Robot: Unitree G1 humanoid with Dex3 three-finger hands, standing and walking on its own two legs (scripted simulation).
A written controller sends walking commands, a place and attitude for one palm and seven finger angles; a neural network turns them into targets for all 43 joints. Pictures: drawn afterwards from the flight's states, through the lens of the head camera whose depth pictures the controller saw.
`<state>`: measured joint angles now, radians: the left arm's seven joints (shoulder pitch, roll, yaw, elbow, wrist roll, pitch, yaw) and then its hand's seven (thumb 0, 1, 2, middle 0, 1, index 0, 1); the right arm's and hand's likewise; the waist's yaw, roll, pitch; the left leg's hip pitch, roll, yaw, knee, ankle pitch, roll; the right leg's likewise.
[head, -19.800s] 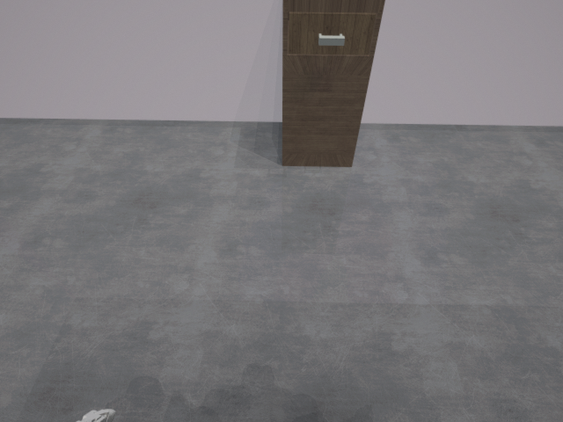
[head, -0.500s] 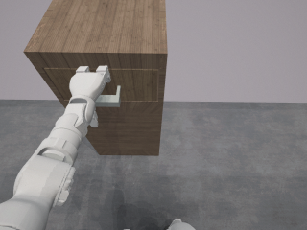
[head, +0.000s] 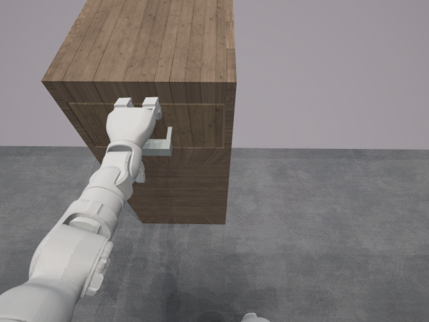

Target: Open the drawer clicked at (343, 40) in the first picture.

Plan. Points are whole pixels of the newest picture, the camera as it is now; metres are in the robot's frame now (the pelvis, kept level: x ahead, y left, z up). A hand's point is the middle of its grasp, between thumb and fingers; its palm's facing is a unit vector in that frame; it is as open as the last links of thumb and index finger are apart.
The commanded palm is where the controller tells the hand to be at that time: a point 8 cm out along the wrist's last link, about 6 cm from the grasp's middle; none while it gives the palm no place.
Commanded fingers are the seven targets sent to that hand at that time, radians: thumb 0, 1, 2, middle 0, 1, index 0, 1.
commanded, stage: re-aim the fingers above the handle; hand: left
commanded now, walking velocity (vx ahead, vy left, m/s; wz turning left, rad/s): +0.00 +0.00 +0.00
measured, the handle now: (151, 139) +0.53 +0.13 -0.03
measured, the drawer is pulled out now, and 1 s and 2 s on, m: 0.00 0.00 0.00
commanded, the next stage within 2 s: lower the fingers behind the handle in 0.46 s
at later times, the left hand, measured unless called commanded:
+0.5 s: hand (136, 143) +0.47 +0.14 +0.03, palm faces -0.04 -0.01 -1.00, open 13.9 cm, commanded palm +0.45 +0.15 +0.08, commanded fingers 0.00 -0.50 0.30 -0.30 -1.20 -0.30 -1.20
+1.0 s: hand (141, 149) +0.48 +0.14 +0.00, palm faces -0.04 -0.01 -1.00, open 13.9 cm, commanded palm +0.46 +0.15 +0.05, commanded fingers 0.00 -0.50 0.30 -0.30 -1.20 -0.30 -1.20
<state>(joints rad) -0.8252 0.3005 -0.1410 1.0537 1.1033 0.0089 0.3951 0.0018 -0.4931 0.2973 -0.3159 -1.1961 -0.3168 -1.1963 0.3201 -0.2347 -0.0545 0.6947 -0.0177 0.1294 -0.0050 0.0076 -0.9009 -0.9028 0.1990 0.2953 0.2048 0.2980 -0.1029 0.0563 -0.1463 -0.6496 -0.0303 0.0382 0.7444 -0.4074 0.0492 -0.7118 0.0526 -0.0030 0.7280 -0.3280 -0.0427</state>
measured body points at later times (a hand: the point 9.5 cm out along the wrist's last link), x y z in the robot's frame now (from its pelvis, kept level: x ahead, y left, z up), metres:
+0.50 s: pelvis -0.01 -0.01 +0.00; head +0.08 -0.03 +0.44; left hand +0.46 +0.14 +0.08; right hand +0.03 -0.28 -0.14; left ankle -0.04 +0.09 -0.71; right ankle +0.00 -0.09 -0.71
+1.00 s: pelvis -0.01 -0.01 -0.01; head +0.09 -0.02 +0.42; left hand +0.47 +0.14 +0.05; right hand +0.00 -0.28 -0.15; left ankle -0.04 +0.09 -0.71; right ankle +0.00 -0.09 -0.71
